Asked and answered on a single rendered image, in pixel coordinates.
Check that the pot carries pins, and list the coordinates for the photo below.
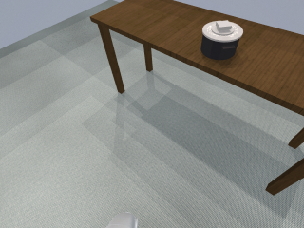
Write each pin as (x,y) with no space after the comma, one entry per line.
(218,50)

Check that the knob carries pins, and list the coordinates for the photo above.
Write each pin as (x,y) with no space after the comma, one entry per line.
(223,25)

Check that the robot left thigh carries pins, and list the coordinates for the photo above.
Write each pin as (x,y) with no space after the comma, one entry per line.
(124,220)

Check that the table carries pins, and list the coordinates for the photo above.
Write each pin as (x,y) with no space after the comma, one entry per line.
(268,62)

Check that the lid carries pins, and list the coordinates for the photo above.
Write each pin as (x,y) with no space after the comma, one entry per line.
(211,32)

